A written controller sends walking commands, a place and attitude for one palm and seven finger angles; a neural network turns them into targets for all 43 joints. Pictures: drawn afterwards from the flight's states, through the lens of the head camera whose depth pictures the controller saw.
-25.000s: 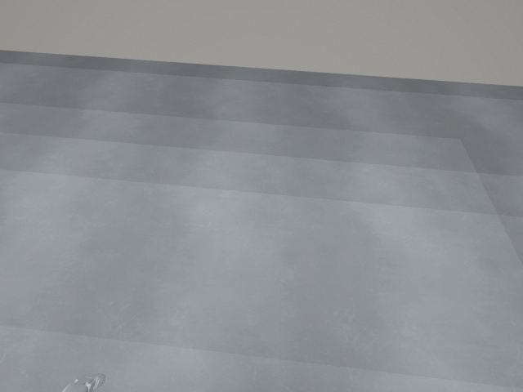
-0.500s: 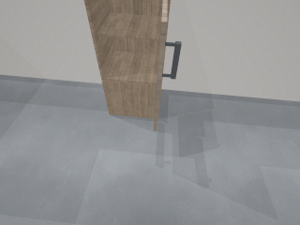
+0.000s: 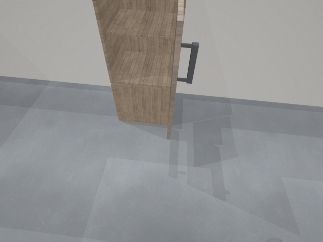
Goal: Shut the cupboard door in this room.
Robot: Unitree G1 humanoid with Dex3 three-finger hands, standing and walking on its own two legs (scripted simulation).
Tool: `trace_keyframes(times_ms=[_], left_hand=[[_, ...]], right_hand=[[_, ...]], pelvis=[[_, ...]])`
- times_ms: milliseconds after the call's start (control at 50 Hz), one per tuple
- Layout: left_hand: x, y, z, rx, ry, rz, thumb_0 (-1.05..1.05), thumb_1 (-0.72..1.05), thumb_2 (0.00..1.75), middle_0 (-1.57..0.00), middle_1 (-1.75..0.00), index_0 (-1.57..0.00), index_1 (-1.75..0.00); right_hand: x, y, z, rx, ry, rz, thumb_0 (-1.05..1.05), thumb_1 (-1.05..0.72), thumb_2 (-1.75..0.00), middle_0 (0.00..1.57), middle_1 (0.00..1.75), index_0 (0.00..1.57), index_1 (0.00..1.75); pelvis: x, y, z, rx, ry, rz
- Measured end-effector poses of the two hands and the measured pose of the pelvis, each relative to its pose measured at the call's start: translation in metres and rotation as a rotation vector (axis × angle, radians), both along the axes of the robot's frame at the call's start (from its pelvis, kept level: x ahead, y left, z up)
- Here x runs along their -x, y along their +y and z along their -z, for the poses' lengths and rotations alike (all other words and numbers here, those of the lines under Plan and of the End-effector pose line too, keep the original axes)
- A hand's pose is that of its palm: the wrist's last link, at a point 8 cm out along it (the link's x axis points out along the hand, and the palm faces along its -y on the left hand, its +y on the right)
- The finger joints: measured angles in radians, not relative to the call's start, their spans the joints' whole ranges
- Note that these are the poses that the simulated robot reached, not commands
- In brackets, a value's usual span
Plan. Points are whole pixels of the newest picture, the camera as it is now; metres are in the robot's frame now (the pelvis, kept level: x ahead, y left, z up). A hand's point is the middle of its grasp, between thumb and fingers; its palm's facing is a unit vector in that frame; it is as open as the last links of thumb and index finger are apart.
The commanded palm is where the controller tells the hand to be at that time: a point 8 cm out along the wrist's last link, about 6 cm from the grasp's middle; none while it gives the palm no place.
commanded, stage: look at it before walking up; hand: left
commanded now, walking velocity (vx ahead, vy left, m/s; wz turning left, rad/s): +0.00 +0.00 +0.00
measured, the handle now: (186, 64) +0.68 -0.05 +0.06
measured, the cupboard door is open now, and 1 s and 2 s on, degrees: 92 92 92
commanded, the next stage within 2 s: walk around to get in front in 0.08 s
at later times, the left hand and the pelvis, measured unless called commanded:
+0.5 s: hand out of the picture +0.07 +0.18 -0.18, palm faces -0.11 -0.95 -0.29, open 7.4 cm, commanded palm none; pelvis +0.00 -0.04 -0.02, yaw -7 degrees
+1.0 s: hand out of the picture +0.12 +0.12 -0.16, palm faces -0.30 -0.91 -0.27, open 7.4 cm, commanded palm none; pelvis +0.02 -0.06 +0.00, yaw -23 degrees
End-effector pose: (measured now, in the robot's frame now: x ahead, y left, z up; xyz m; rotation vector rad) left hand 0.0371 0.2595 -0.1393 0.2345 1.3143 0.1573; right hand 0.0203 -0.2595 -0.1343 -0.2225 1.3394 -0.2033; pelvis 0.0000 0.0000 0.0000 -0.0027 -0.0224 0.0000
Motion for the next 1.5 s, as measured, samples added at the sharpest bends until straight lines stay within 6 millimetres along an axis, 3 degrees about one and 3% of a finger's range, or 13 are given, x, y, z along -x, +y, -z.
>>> trace_keyframes(times_ms=[220, 320, 400, 480, 600, 760, 840, 960, 1140, 1240, 1380, 1500], left_hand=[[-0.032, 0.018, -0.015, -0.056, -0.068, 0.023, 0.00, 0.90, 0.90, -0.20, -0.30, -0.20, -0.29], [-0.038, 0.015, -0.014, -0.071, -0.060, 0.031, 0.00, 0.90, 0.90, -0.20, -0.30, -0.20, -0.29], [-0.036, -0.001, -0.005, -0.056, -0.014, 0.061, 0.00, 0.91, 0.90, -0.20, -0.30, -0.20, -0.29], [-0.036, -0.029, 0.001, -0.038, 0.025, 0.082, 0.00, 0.91, 0.90, -0.20, -0.30, -0.20, -0.29], [-0.035, -0.074, 0.011, -0.021, 0.013, 0.106, 0.00, 0.90, 0.90, -0.20, -0.30, -0.20, -0.29], [-0.029, -0.109, -0.003, 0.011, 0.096, 0.155, 0.00, 0.90, 0.90, -0.21, -0.30, -0.21, -0.29], [-0.045, -0.109, -0.007, 0.008, 0.082, 0.197, 0.00, 0.90, 0.90, -0.21, -0.30, -0.21, -0.30], [-0.083, -0.097, -0.009, -0.007, 0.030, 0.271, 0.00, 0.90, 0.90, -0.21, -0.30, -0.21, -0.30], [-0.154, -0.062, 0.002, -0.014, -0.028, 0.403, 0.00, 0.90, 0.90, -0.20, -0.30, -0.21, -0.29], [-0.198, -0.055, 0.009, 0.006, -0.059, 0.484, 0.00, 0.90, 0.90, -0.20, -0.30, -0.20, -0.29], [-0.238, -0.078, 0.003, 0.048, -0.070, 0.605, 0.00, 0.91, 0.90, -0.20, -0.30, -0.20, -0.29], [-0.257, -0.129, 0.006, 0.079, -0.051, 0.736, 0.00, 0.91, 0.90, -0.20, -0.30, -0.20, -0.29]], right_hand=[[-0.044, -0.026, -0.010, 0.039, -0.078, -0.058, 0.01, -0.90, -0.89, 0.20, 0.30, 0.20, 0.30], [-0.056, -0.031, -0.009, 0.049, -0.114, -0.047, 0.01, -0.90, -0.90, 0.20, 0.30, 0.20, 0.30], [-0.050, -0.028, 0.002, 0.018, -0.130, -0.003, 0.00, -0.90, -0.90, 0.20, 0.30, 0.20, 0.30], [-0.031, -0.028, 0.021, -0.038, -0.103, 0.052, 0.00, -0.90, -0.90, 0.20, 0.30, 0.20, 0.30], [-0.007, -0.049, 0.051, -0.096, -0.023, 0.130, 0.01, -0.90, -0.89, 0.20, 0.30, 0.20, 0.30], [-0.017, -0.077, 0.024, -0.067, -0.079, 0.194, 0.01, -0.90, -0.90, 0.20, 0.30, 0.20, 0.30], [-0.024, -0.088, 0.014, -0.036, -0.128, 0.229, 0.01, -0.90, -0.90, 0.20, 0.30, 0.20, 0.30], [-0.030, -0.092, 0.001, 0.008, -0.186, 0.276, 0.01, -0.90, -0.90, 0.20, 0.30, 0.20, 0.30], [-0.030, -0.062, -0.014, 0.071, -0.253, 0.355, 0.01, -0.90, -0.90, 0.20, 0.30, 0.20, 0.30], [-0.001, -0.030, -0.018, 0.094, -0.222, 0.413, 0.01, -0.90, -0.90, 0.20, 0.30, 0.20, 0.30], [0.058, 0.014, -0.020, 0.069, -0.113, 0.566, 0.01, -0.90, -0.89, 0.20, 0.30, 0.20, 0.30], [0.116, 0.046, -0.012, 0.033, -0.026, 0.736, 0.01, -0.90, -0.89, 0.20, 0.30, 0.20, 0.30]], pelvis=[[-0.005, -0.006, -0.002, -0.001, 0.005, -0.007], [-0.005, -0.010, 0.001, -0.007, 0.012, 0.024], [-0.002, -0.018, 0.008, -0.026, 0.011, 0.074], [-0.003, -0.032, 0.014, -0.035, 0.005, 0.117], [-0.006, -0.061, 0.031, -0.027, 0.009, 0.162], [-0.006, -0.077, 0.008, -0.047, 0.039, 0.256], [-0.011, -0.077, 0.004, -0.048, 0.047, 0.304], [-0.019, -0.069, 0.003, -0.041, 0.047, 0.371], [-0.035, -0.033, 0.009, -0.016, 0.058, 0.475], [-0.044, -0.013, 0.012, 0.009, 0.045, 0.547], [-0.054, -0.005, 0.002, 0.030, 0.043, 0.648], [-0.053, -0.010, 0.004, 0.023, 0.038, 0.740]])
